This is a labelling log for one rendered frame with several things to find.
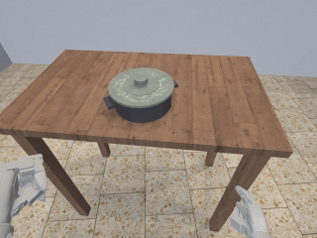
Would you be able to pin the pot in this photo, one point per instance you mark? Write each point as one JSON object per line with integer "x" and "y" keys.
{"x": 140, "y": 115}

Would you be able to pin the table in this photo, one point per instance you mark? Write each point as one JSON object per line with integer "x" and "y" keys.
{"x": 219, "y": 106}

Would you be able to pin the knob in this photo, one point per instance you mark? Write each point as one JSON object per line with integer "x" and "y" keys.
{"x": 141, "y": 79}

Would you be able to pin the lid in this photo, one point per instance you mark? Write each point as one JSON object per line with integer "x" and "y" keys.
{"x": 123, "y": 90}

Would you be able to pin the robot right hand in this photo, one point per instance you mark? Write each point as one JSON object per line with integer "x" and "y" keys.
{"x": 253, "y": 219}

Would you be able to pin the left robot forearm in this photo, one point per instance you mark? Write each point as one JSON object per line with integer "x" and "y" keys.
{"x": 6, "y": 230}

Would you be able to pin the robot left hand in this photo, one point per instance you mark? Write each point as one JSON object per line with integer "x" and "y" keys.
{"x": 30, "y": 175}

